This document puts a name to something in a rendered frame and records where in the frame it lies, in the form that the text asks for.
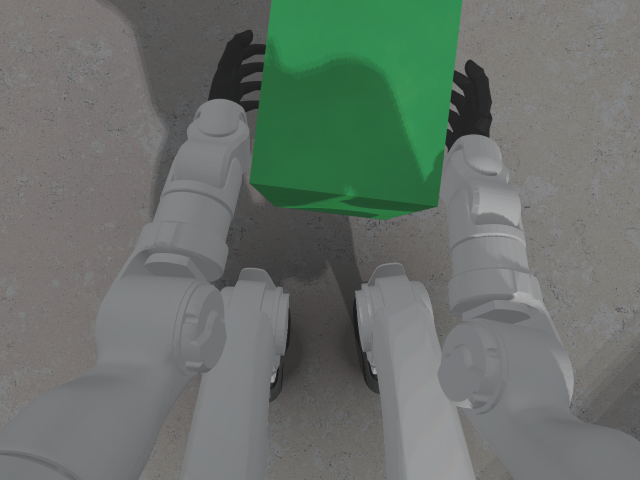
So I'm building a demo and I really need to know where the carton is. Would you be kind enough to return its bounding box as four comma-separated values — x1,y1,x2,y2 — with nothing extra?
249,0,462,220

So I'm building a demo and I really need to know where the right robot hand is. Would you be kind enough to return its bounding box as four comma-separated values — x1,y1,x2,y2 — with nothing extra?
445,60,492,152

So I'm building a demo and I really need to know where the left robot hand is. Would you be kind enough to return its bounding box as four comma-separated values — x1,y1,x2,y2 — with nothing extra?
208,30,266,112

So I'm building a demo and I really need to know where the robot right thigh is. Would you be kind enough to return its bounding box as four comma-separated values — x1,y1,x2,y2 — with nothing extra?
355,275,476,480

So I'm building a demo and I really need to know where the left robot forearm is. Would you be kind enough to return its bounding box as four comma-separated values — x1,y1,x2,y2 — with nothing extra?
95,99,250,353

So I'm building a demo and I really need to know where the robot left shin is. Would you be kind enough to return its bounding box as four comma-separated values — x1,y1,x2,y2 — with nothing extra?
220,268,280,383

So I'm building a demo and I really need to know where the right robot forearm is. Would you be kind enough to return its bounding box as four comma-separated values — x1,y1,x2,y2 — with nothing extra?
439,134,574,378

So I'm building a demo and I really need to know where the left robot upper arm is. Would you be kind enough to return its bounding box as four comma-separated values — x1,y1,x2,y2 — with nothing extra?
0,274,227,480

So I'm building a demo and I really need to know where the right robot upper arm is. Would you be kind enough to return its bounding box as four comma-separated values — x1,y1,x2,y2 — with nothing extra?
437,318,640,480

